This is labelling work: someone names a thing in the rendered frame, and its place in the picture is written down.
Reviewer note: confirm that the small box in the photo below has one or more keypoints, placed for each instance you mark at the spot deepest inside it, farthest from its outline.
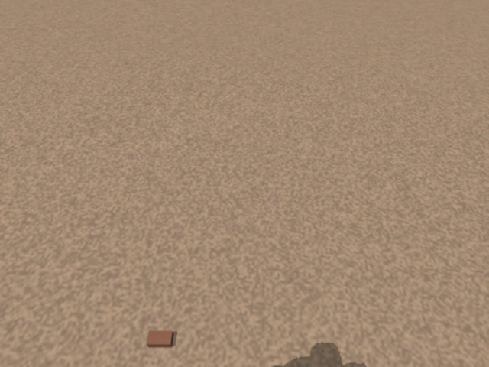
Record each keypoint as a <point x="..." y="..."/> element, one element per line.
<point x="160" y="339"/>

